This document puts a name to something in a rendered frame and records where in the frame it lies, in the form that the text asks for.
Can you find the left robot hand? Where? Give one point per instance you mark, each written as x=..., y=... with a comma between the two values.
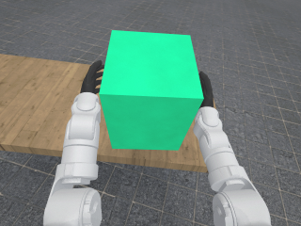
x=90, y=83

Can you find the right robot hand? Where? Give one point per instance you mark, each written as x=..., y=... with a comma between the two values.
x=207, y=90

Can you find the carton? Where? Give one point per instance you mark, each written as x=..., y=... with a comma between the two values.
x=150, y=91

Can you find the table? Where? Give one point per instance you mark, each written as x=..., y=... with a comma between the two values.
x=36, y=96

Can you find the left robot upper arm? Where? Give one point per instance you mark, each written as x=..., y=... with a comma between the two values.
x=74, y=207

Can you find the right robot upper arm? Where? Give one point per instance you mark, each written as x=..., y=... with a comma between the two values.
x=241, y=207

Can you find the right robot forearm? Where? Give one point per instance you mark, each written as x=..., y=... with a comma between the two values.
x=225, y=174

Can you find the left robot forearm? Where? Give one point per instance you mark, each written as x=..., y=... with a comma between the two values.
x=81, y=143

